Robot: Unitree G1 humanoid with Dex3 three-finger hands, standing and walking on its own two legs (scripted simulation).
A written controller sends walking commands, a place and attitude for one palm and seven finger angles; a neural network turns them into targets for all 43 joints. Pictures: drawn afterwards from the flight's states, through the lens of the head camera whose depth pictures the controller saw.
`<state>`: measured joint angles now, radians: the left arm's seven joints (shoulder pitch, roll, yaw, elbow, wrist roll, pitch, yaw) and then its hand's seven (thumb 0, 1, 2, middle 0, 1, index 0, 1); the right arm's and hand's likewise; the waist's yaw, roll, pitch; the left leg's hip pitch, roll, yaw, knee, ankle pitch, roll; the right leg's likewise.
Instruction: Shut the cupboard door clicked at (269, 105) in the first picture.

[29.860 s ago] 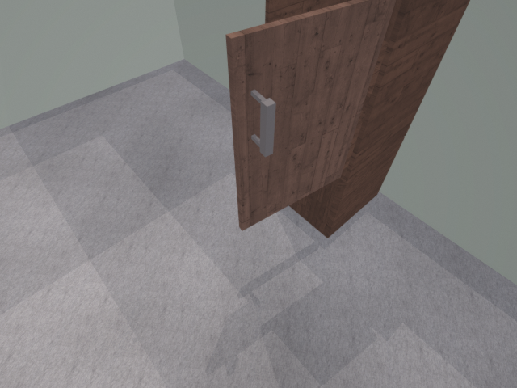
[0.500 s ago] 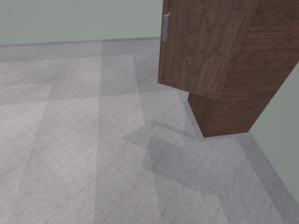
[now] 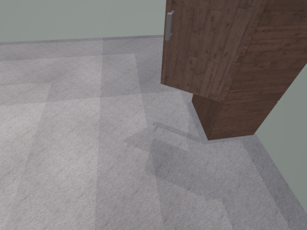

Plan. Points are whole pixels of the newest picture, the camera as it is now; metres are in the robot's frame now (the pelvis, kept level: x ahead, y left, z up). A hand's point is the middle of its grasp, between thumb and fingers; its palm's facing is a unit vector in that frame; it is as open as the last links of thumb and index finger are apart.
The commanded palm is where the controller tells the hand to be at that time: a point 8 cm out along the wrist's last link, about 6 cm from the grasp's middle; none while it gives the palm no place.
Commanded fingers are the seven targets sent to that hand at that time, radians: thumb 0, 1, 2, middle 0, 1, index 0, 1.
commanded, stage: walk to a spot facing it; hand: left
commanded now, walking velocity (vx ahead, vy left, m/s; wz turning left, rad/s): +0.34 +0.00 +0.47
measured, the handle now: (170, 25) +1.04 -0.04 +0.07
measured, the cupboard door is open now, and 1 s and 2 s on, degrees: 57 57 57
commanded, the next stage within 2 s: turn to face it in 0.54 s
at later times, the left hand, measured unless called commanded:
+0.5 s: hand out of the picture +0.09 +0.25 -0.19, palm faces +0.17 -0.97 -0.16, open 7.4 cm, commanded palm none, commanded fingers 0.00 0.90 0.90 -0.20 -0.30 -0.20 -0.30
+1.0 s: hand (90, 167) +0.36 +0.25 -0.19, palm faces +0.07 -0.98 -0.21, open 7.3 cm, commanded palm none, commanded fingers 0.00 0.90 0.90 -0.20 -0.30 -0.20 -0.30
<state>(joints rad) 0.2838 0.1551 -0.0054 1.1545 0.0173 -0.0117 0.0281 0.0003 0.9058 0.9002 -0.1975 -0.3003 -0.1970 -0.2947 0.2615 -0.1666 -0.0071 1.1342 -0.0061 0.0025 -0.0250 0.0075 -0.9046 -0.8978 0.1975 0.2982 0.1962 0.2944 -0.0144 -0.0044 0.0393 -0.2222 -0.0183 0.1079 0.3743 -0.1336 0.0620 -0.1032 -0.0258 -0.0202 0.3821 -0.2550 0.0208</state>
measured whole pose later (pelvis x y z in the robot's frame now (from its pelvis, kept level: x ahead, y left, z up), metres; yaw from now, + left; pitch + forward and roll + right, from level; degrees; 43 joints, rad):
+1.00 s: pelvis +0.30 +0.07 -0.02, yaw +2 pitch +0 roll -1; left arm 0.16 0.16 0.07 0.97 0.03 0.00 0.03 0.00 0.92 0.90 -0.20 -0.30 -0.20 -0.30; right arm 0.20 -0.16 -0.04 1.00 -0.01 0.03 -0.03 0.01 -0.90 -0.90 0.20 0.30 0.20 0.29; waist -0.01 0.01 0.15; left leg -0.45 0.05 0.03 1.16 -0.48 -0.03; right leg -0.36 0.05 -0.03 0.54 -0.18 -0.06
